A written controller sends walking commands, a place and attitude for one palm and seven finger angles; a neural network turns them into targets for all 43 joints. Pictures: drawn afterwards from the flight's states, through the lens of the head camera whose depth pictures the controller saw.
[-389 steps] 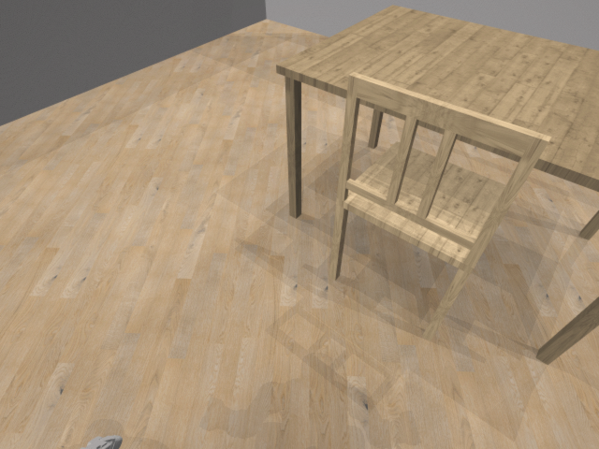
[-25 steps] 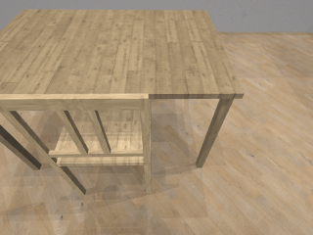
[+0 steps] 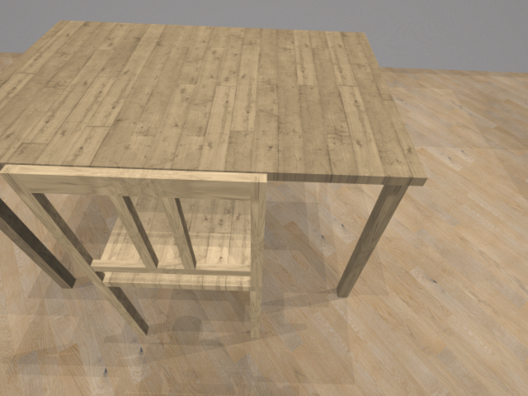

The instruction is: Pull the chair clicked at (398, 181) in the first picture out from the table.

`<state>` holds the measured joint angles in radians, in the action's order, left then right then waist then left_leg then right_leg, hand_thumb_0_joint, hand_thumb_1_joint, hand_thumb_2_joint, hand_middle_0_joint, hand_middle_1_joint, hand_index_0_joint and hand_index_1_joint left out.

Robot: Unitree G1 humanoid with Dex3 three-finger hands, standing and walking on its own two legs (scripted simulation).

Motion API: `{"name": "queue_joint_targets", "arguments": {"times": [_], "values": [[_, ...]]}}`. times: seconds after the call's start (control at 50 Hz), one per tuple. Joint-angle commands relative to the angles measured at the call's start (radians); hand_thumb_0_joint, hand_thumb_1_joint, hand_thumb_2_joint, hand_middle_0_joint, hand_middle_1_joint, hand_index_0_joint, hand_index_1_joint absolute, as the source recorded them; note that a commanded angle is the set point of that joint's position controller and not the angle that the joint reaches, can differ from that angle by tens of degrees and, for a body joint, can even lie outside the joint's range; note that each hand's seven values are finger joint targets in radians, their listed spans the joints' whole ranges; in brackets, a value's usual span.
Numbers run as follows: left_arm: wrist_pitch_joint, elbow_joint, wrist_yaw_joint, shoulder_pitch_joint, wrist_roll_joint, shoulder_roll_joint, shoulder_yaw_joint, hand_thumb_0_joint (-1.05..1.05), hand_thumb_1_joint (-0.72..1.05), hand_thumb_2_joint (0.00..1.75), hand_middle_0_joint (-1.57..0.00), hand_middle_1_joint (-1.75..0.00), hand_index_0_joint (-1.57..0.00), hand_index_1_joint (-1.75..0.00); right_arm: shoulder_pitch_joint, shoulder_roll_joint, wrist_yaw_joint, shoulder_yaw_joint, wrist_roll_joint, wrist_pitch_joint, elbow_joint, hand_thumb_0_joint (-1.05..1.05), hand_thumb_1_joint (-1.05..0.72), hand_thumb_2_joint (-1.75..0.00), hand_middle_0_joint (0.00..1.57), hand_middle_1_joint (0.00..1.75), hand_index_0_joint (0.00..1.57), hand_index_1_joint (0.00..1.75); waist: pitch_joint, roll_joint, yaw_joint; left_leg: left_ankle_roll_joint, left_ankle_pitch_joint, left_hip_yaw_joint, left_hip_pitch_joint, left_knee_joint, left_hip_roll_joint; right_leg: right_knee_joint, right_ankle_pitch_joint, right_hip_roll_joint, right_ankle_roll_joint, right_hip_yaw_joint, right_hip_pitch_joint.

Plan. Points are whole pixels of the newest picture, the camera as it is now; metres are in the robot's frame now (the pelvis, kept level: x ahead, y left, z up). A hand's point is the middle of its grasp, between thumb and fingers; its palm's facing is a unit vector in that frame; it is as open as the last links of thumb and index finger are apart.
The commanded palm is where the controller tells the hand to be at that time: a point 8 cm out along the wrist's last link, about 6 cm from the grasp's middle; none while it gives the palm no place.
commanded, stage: come to a stop and stand still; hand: left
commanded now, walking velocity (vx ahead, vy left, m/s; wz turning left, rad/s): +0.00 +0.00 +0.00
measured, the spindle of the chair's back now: (137, 233) +0.43 +0.31 -0.10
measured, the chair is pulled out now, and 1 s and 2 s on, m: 0.00 0.00 0.00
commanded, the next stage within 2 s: look again from close up in 0.48 s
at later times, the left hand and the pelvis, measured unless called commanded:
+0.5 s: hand out of the picture -0.01 +0.19 -0.17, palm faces +0.01 -0.98 -0.20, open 7.4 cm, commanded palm none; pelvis -0.01 +0.02 +0.00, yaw +0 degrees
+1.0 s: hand out of the picture -0.02 +0.19 -0.18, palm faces +0.01 -0.99 -0.15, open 7.4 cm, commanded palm none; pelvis -0.01 +0.03 +0.00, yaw -1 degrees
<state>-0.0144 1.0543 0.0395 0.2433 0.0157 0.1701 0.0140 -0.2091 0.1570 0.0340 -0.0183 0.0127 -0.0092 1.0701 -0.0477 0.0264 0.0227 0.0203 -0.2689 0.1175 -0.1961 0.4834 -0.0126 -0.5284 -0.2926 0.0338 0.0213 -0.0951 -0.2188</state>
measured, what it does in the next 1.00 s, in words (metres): stands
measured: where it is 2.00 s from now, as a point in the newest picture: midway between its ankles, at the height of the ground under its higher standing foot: outside the picture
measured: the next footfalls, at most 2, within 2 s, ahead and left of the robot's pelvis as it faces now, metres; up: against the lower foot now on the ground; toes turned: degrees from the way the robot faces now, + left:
none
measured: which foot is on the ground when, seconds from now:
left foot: down 0.00-1.00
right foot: down 0.00-1.00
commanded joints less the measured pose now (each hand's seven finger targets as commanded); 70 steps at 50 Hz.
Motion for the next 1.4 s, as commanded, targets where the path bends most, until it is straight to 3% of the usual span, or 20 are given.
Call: {"name": "queue_joint_targets", "arguments": {"times": [0.0, 0.1, 0.16, 0.18, 0.2, 0.22, 0.24, 0.32, 0.4, 0.5, 0.56, 0.72, 0.88, 1.1, 1.28, 1.38], "values": [[0.029, -0.013, -0.006, 0.073, 0.0, 0.083, 0.007, 0.0, 0.9, 0.9, -0.2, -0.3, -0.2, -0.3, -0.071, 0.071, -0.002, -0.003, -0.002, -0.003, -0.017, 0.0, -0.9, -0.9, 0.2, 0.3, 0.2, 0.3, 0.023, 0.004, -0.02, 0.008, 0.152, -0.102, 0.046, -0.131, -0.112, 0.157, 0.214, 0.103, 0.015, 0.129, -0.011], [0.033, 0.015, -0.007, 0.095, 0.001, 0.075, -0.003, 0.0, 0.9, 0.9, -0.2, -0.3, -0.2, -0.3, -0.074, 0.071, -0.005, 0.008, -0.003, -0.008, 0.003, 0.0, -0.9, -0.9, 0.2, 0.3, 0.2, 0.3, -0.025, -0.013, -0.017, 0.008, 0.101, -0.108, 0.033, -0.183, -0.114, 0.203, 0.126, 0.087, 0.007, 0.123, -0.017], [0.037, 0.032, -0.006, 0.118, -0.001, 0.07, -0.007, 0.0, 0.9, 0.9, -0.2, -0.3, -0.2, -0.3, -0.079, 0.073, -0.006, 0.015, -0.002, -0.012, 0.014, 0.0, -0.9, -0.9, 0.2, 0.3, 0.2, 0.3, -0.019, -0.023, -0.014, 0.006, 0.094, -0.11, 0.039, -0.191, -0.108, 0.215, 0.121, 0.089, 0.008, 0.128, -0.01], [0.05, 0.057, 0.032, 0.181, 0.013, 0.098, -0.011, 0.0, 0.9, 0.9, -0.2, -0.3, -0.2, -0.3, 0.008, 0.132, -0.017, -0.001, -0.012, -0.016, -0.059, 0.0, -0.9, -0.9, 0.2, 0.3, 0.2, 0.3, -0.066, -0.021, 0.01, -0.024, 0.115, -0.07, -0.048, 0.028, -0.123, 0.195, 0.393, 0.141, -0.019, 0.172, -0.032], [0.06, 0.042, 0.026, 0.137, 0.006, 0.133, -0.011, 0.0, 0.9, 0.9, -0.2, -0.3, -0.2, -0.3, -0.02, 0.103, -0.016, 0.008, -0.009, -0.01, -0.066, 0.0, -0.9, -0.9, 0.2, 0.3, 0.2, 0.3, -0.025, -0.048, -0.044, -0.041, 0.078, -0.078, -0.014, -0.021, -0.08, 0.17, 0.474, 0.179, 0.025, 0.191, -0.016], [0.067, 0.011, 0.022, 0.137, -0.002, 0.12, -0.01, 0.0, 0.9, 0.9, -0.2, -0.3, -0.2, -0.3, -0.108, 0.075, -0.016, 0.007, 0.0, -0.016, -0.064, 0.0, -0.9, -0.9, 0.2, 0.3, 0.2, 0.3, 0.094, -0.019, -0.056, -0.022, 0.036, -0.087, 0.011, -0.04, -0.079, 0.14, 0.355, 0.164, 0.044, 0.184, 0.047], [0.065, 0.005, 0.018, 0.118, -0.003, 0.107, -0.011, 0.0, 0.9, 0.9, -0.2, -0.3, -0.2, -0.3, -0.115, 0.088, -0.014, 0.004, 0.0, -0.019, -0.054, 0.0, -0.9, -0.9, 0.2, 0.3, 0.2, 0.3, 0.126, -0.046, -0.056, -0.014, 0.079, -0.096, 0.02, -0.039, -0.081, 0.125, 0.298, 0.144, 0.047, 0.162, 0.059], [0.046, -0.009, 0.009, 0.1, -0.001, 0.087, -0.015, 0.0, 0.9, 0.9, -0.2, -0.3, -0.2, -0.3, -0.105, 0.091, -0.014, 0.003, 0.001, -0.008, -0.059, 0.0, -0.9, -0.9, 0.2, 0.3, 0.2, 0.3, -0.022, -0.002, -0.041, 0.003, 0.034, -0.123, -0.048, -0.081, -0.093, 0.152, 0.047, 0.103, 0.032, 0.134, -0.039], [0.039, -0.02, 0.006, 0.103, 0.0, 0.085, -0.011, 0.0, 0.9, 0.9, -0.2, -0.3, -0.2, -0.3, -0.128, 0.088, -0.018, 0.003, 0.004, -0.006, -0.051, 0.0, -0.9, -0.9, 0.2, 0.3, 0.2, 0.3, -0.066, -0.006, -0.035, 0.009, -0.035, -0.137, -0.087, -0.119, -0.091, 0.156, -0.036, 0.09, 0.028, 0.124, -0.066], [0.037, -0.025, 0.005, 0.119, -0.002, 0.076, -0.01, 0.0, 0.9, 0.9, -0.2, -0.3, -0.2, -0.3, -0.141, 0.083, -0.019, 0.005, 0.003, -0.014, -0.039, 0.0, -0.9, -0.9, 0.2, 0.3, 0.2, 0.3, -0.042, -0.039, -0.022, 0.018, -0.031, -0.154, -0.103, -0.149, -0.097, 0.13, 0.029, 0.082, 0.022, 0.104, -0.02], [0.04, -0.028, 0.007, 0.125, -0.002, 0.067, -0.01, 0.0, 0.9, 0.9, -0.2, -0.3, -0.2, -0.3, -0.154, 0.081, -0.019, 0.006, 0.002, -0.019, -0.029, 0.0, -0.9, -0.9, 0.2, 0.3, 0.2, 0.3, -0.018, -0.02, -0.02, 0.018, 0.011, -0.149, -0.087, -0.14, -0.096, 0.121, 0.07, 0.086, 0.017, 0.101, -0.001], [0.037, -0.018, 0.006, 0.132, -0.001, 0.056, -0.012, 0.0, 0.9, 0.9, -0.2, -0.3, -0.2, -0.3, -0.156, 0.078, -0.018, 0.007, 0.001, -0.018, -0.007, 0.0, -0.9, -0.9, 0.2, 0.3, 0.2, 0.3, -0.05, -0.025, -0.02, 0.019, -0.032, -0.151, -0.083, -0.174, -0.104, 0.131, 0.068, 0.08, 0.011, 0.097, -0.02], [0.044, 0.003, 0.008, 0.15, 0.0, 0.046, -0.015, 0.0, 0.9, 0.9, -0.2, -0.3, -0.2, -0.3, -0.157, 0.07, -0.018, 0.008, -0.004, -0.023, 0.017, 0.0, -0.9, -0.9, 0.2, 0.3, 0.2, 0.3, -0.023, -0.014, -0.027, 0.019, 0.065, -0.13, -0.018, -0.16, -0.102, 0.139, 0.131, 0.086, 0.006, 0.108, -0.017], [0.041, 0.029, 0.008, 0.17, 0.001, 0.037, -0.019, 0.0, 0.9, 0.9, -0.2, -0.3, -0.2, -0.3, -0.141, 0.07, -0.015, 0.008, -0.006, -0.022, 0.037, 0.0, -0.9, -0.9, 0.2, 0.3, 0.2, 0.3, -0.051, -0.031, -0.023, 0.022, 0.046, -0.129, -0.004, -0.186, -0.107, 0.156, 0.123, 0.083, -0.001, 0.101, -0.023], [0.041, 0.036, 0.011, 0.18, 0.0, 0.029, -0.02, 0.0, 0.9, 0.9, -0.2, -0.3, -0.2, -0.3, -0.149, 0.068, -0.012, 0.009, -0.007, -0.027, 0.051, 0.0, -0.9, -0.9, 0.2, 0.3, 0.2, 0.3, -0.028, -0.03, -0.023, 0.023, 0.135, -0.123, 0.032, -0.177, -0.11, 0.149, 0.17, 0.087, -0.006, 0.102, -0.006], [0.037, 0.035, 0.011, 0.178, 0.001, 0.028, -0.018, 0.0, 0.9, 0.9, -0.2, -0.3, -0.2, -0.3, -0.153, 0.066, -0.012, 0.009, -0.007, -0.026, 0.054, 0.0, -0.9, -0.9, 0.2, 0.3, 0.2, 0.3, -0.05, -0.026, -0.022, 0.024, 0.092, -0.129, 0.017, -0.196, -0.113, 0.153, 0.148, 0.084, -0.008, 0.099, -0.01]]}}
